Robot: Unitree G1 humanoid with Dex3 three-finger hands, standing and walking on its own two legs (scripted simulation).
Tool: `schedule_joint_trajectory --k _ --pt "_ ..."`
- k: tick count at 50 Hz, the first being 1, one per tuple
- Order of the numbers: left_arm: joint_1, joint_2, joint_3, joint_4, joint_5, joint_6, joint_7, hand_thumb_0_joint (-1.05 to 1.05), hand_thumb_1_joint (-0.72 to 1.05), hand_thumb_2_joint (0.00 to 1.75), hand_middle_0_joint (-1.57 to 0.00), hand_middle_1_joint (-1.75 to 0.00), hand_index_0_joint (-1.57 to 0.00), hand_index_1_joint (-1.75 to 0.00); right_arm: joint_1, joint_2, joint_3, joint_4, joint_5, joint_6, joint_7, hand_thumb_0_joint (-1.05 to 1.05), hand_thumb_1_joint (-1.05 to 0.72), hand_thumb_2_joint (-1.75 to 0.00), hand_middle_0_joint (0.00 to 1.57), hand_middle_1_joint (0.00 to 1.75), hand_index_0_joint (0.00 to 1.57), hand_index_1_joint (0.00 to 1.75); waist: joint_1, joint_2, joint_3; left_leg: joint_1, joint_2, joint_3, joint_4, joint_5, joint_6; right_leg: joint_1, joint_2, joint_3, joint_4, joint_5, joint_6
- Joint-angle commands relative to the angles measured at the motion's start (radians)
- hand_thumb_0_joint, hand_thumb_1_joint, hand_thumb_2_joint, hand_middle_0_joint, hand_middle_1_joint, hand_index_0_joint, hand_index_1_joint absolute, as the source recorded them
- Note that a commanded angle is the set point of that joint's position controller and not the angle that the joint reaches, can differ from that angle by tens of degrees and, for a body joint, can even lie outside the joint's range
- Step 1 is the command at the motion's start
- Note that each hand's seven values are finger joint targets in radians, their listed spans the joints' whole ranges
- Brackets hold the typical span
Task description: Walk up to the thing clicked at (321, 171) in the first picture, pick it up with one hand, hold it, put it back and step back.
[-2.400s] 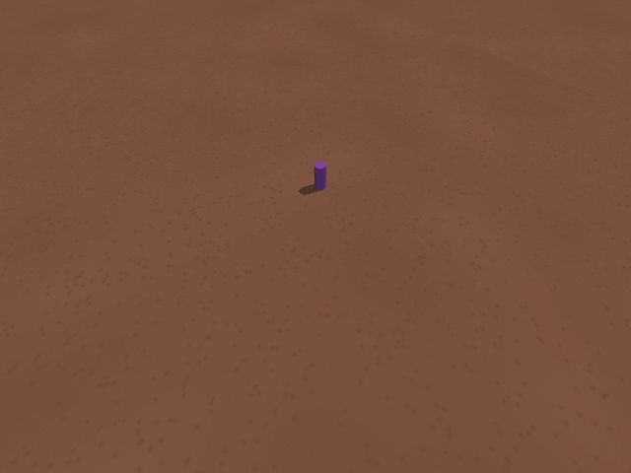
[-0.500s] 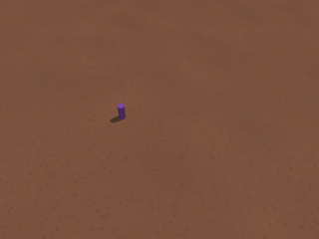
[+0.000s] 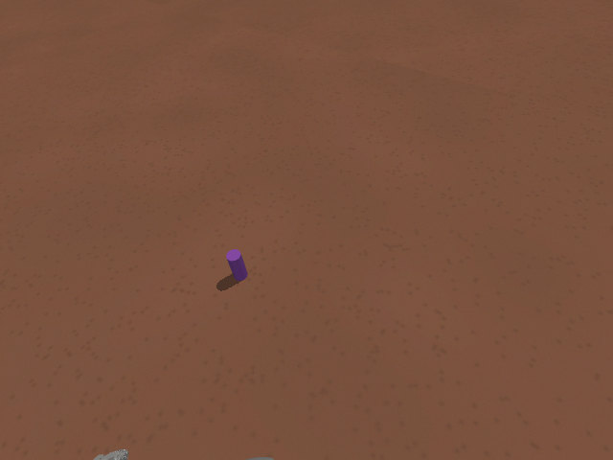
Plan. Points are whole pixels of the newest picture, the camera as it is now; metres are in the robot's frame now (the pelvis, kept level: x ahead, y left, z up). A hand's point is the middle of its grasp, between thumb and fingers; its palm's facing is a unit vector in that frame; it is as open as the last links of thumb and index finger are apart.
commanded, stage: walk up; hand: left
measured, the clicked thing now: (237, 265) +0.93 +0.35 -0.70
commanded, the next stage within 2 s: none
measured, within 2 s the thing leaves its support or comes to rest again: neither
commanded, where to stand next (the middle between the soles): +0.61 +0.08 m, yaw +1 degrees
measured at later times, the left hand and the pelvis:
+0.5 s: hand (121, 404) +0.25 +0.34 -0.15, palm faces -0.05 -0.94 -0.33, open 7.4 cm; pelvis +0.21 +0.06 +0.00, yaw +0 degrees
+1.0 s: hand (157, 296) +0.44 +0.32 -0.12, palm faces +0.00 -0.92 -0.39, open 7.4 cm; pelvis +0.39 +0.04 +0.00, yaw +1 degrees
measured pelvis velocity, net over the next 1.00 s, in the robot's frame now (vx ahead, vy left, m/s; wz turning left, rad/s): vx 0.39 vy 0.04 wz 0.02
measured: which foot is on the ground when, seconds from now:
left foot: up 0.00-0.22, down 0.24-0.72, up 0.74-1.00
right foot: down 0.00-0.28, up 0.30-0.68, down 0.70-1.00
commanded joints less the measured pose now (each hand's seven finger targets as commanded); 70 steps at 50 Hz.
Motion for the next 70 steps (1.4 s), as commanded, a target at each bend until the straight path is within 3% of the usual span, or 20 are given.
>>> schedule_joint_trajectory --k 1,8,12,13,14,15,20,25,33,34,36,38,42,49,54,56,57,62,68,70 --pt "0.044 0.306 0.096 -0.075 0.005 -0.029 0.024 0.00 0.90 0.90 -0.20 -0.30 -0.20 -0.30 0.048 -0.182 -0.070 -0.057 -0.012 -0.014 0.015 0.00 -0.90 -0.90 0.20 0.30 0.20 0.30 0.022 -0.204 -0.001 -0.120 0.050 -0.003 -0.162 0.087 -0.033 0.032 -0.233 0.230 -0.328 -0.158 -0.189" --pt "0.077 0.325 0.096 -0.074 0.007 -0.024 0.016 0.00 0.90 0.90 -0.20 -0.30 -0.20 -0.30 -0.099 -0.154 -0.077 -0.101 -0.020 -0.037 0.033 0.00 -0.90 -0.90 0.20 0.30 0.20 0.30 0.050 -0.190 0.004 0.038 0.032 0.054 -0.454 0.206 -0.026 -0.018 -0.235 0.171 -0.275 -0.176 -0.163" --pt "0.063 0.279 0.068 -0.082 0.020 -0.014 0.021 0.00 0.90 0.90 -0.20 -0.30 -0.20 -0.30 0.096 -0.217 -0.105 -0.039 -0.023 -0.051 0.014 0.00 -0.90 -0.90 0.20 0.30 0.20 0.30 -0.081 -0.023 -0.092 0.413 -0.021 0.054 -0.530 0.088 0.023 -0.146 -0.177 0.095 0.084 0.059 -0.101" --pt "0.119 0.208 0.044 -0.082 0.011 -0.013 0.023 0.00 0.90 0.90 -0.20 -0.30 -0.20 -0.30 0.201 -0.288 -0.126 -0.023 -0.032 -0.061 -0.002 0.00 -0.90 -0.90 0.20 0.30 0.20 0.30 -0.118 0.206 -0.158 0.541 0.121 -0.169 -0.669 -0.125 0.078 -0.257 -0.074 0.001 0.433 0.049 -0.048" --pt "0.137 0.200 0.046 -0.079 -0.005 -0.007 0.027 0.00 0.90 0.90 -0.20 -0.30 -0.20 -0.30 0.198 -0.355 -0.137 -0.056 -0.020 -0.065 -0.007 0.00 -0.90 -0.90 0.20 0.30 0.20 0.30 -0.103 0.281 -0.132 0.593 0.347 -0.646 -0.855 -0.217 0.161 -0.478 0.079 0.012 0.594 -0.276 -0.008" --pt "0.096 0.295 0.061 -0.057 0.007 0.000 0.044 0.00 0.90 0.90 -0.20 -0.30 -0.20 -0.30 0.148 -0.348 -0.139 -0.068 0.007 -0.058 -0.006 0.00 -0.90 -0.90 0.20 0.30 0.20 0.30 -0.088 0.114 -0.107 0.491 0.377 -0.653 -0.835 -0.202 0.233 -0.463 -0.002 0.129 0.677 -0.296 -0.020" --pt "0.172 0.262 0.057 0.009 -0.002 0.015 0.018 0.00 0.90 0.90 -0.20 -0.30 -0.20 -0.30 -0.004 -0.237 -0.085 -0.106 0.005 -0.061 -0.019 0.00 -0.90 -0.90 0.20 0.30 0.20 0.30 0.005 0.091 -0.024 0.243 0.201 -0.156 -0.813 0.126 0.165 -0.287 -0.088 0.110 0.504 -0.101 0.011" --pt "0.067 0.234 0.060 -0.031 0.016 0.023 -0.004 0.00 0.90 0.90 -0.20 -0.30 -0.20 -0.30 0.030 -0.261 -0.090 -0.117 0.002 -0.062 -0.015 0.00 -0.90 -0.90 0.20 0.30 0.20 0.30 -0.024 0.092 0.005 0.263 0.211 -0.123 -0.841 0.085 0.212 -0.305 -0.106 0.052 0.282 -0.051 0.038" --pt "0.110 0.228 0.081 -0.002 0.015 -0.004 0.005 0.00 0.90 0.90 -0.20 -0.30 -0.20 -0.30 0.001 -0.218 -0.070 -0.150 0.005 -0.038 -0.014 0.00 -0.90 -0.90 0.20 0.30 0.20 0.30 0.045 -0.021 -0.053 0.125 0.135 -0.014 -0.559 0.192 0.117 0.117 0.003 -0.019 0.002 0.070 0.003" --pt "0.178 0.266 0.098 0.012 0.017 -0.012 0.016 0.00 0.90 0.90 -0.20 -0.30 -0.20 -0.30 0.026 -0.177 -0.053 -0.153 0.004 -0.038 -0.015 0.00 -0.90 -0.90 0.20 0.30 0.20 0.30 0.083 -0.118 -0.095 0.044 0.086 0.021 -0.380 0.180 0.092 0.258 -0.023 0.044 -0.040 -0.024 -0.021" --pt "0.251 0.407 0.126 -0.003 0.010 -0.022 0.031 0.00 0.90 0.90 -0.20 -0.30 -0.20 -0.30 0.038 -0.170 -0.043 -0.158 0.003 -0.031 -0.021 0.00 -0.90 -0.90 0.20 0.30 0.20 0.30 0.113 -0.318 -0.103 -0.244 -0.095 0.052 0.048 -0.203 0.018 0.349 -0.425 0.726 -0.308 -0.302 -0.212" --pt "0.160 0.365 0.110 -0.032 -0.005 -0.017 0.036 0.00 0.90 0.90 -0.20 -0.30 -0.20 -0.30 0.007 -0.219 -0.060 -0.122 0.002 -0.020 -0.029 0.00 -0.90 -0.90 0.20 0.30 0.20 0.30 0.082 -0.160 -0.021 -0.245 -0.006 -0.073 0.102 -0.137 0.017 0.204 -0.396 0.600 -0.299 -0.261 -0.242" --pt "0.075 0.306 0.089 -0.059 0.005 -0.019 0.036 0.00 0.90 0.90 -0.20 -0.30 -0.20 -0.30 0.088 -0.190 -0.064 -0.060 -0.004 -0.015 -0.006 0.00 -0.90 -0.90 0.20 0.30 0.20 0.30 0.018 -0.220 -0.021 -0.094 0.026 -0.018 -0.088 -0.013 -0.009 0.050 -0.250 0.264 -0.270 -0.060 -0.179" --pt "0.086 0.320 0.094 -0.088 0.014 -0.016 0.024 0.00 0.90 0.90 -0.20 -0.30 -0.20 -0.30 -0.034 -0.160 -0.070 -0.088 -0.017 -0.026 0.019 0.00 -0.90 -0.90 0.20 0.30 0.20 0.30 0.045 -0.216 -0.022 0.008 0.015 0.053 -0.404 0.113 -0.034 -0.006 -0.235 0.184 -0.257 -0.199 -0.175" --pt "0.069 0.268 0.060 -0.092 0.019 0.003 0.023 0.00 0.90 0.90 -0.20 -0.30 -0.20 -0.30 0.090 -0.196 -0.094 -0.041 -0.024 -0.045 0.003 0.00 -0.90 -0.90 0.20 0.30 0.20 0.30 -0.054 -0.071 -0.053 0.365 -0.049 0.088 -0.534 0.032 0.000 -0.216 -0.167 0.093 0.020 -0.219 -0.105" --pt "0.089 0.194 0.040 -0.098 0.001 0.007 0.028 0.00 0.90 0.90 -0.20 -0.30 -0.20 -0.30 0.197 -0.353 -0.129 -0.053 -0.024 -0.058 -0.012 0.00 -0.90 -0.90 0.20 0.30 0.20 0.30 -0.103 0.260 -0.066 0.490 0.331 -0.612 -0.866 -0.300 0.169 -0.501 0.051 0.002 0.530 -0.298 -0.010" --pt "0.075 0.279 0.057 -0.076 0.012 0.012 0.045 0.00 0.90 0.90 -0.20 -0.30 -0.20 -0.30 0.154 -0.347 -0.130 -0.066 -0.003 -0.053 -0.013 0.00 -0.90 -0.90 0.20 0.30 0.20 0.30 -0.081 0.136 -0.027 0.424 0.380 -0.645 -0.838 -0.229 0.245 -0.493 -0.022 0.115 0.611 -0.327 -0.014" --pt "0.150 0.251 0.055 -0.007 0.000 0.021 0.029 0.00 0.90 0.90 -0.20 -0.30 -0.20 -0.30 0.028 -0.243 -0.083 -0.095 -0.001 -0.056 -0.031 0.00 -0.90 -0.90 0.20 0.30 0.20 0.30 -0.001 0.100 -0.004 0.253 0.200 -0.160 -0.766 0.238 0.173 -0.298 -0.083 0.105 0.461 -0.146 0.014" --pt "0.078 0.183 0.044 0.002 0.004 0.040 0.047 0.00 0.90 0.90 -0.20 -0.30 -0.20 -0.30 -0.023 -0.208 -0.048 -0.100 0.000 -0.037 -0.052 0.00 -0.90 -0.90 0.20 0.30 0.20 0.30 0.013 0.092 -0.033 0.160 0.178 -0.006 -0.616 0.773 0.162 -0.114 -0.049 0.026 0.239 0.004 0.026" --pt "0.080 0.177 0.044 0.021 0.003 0.040 0.057 0.00 0.90 0.90 -0.20 -0.30 -0.20 -0.30 -0.049 -0.212 -0.049 -0.098 0.009 -0.023 -0.057 0.00 -0.90 -0.90 0.20 0.30 0.20 0.30 0.019 0.082 -0.077 0.146 0.175 -0.011 -0.543 0.701 0.150 -0.029 -0.023 0.010 0.151 0.057 0.017"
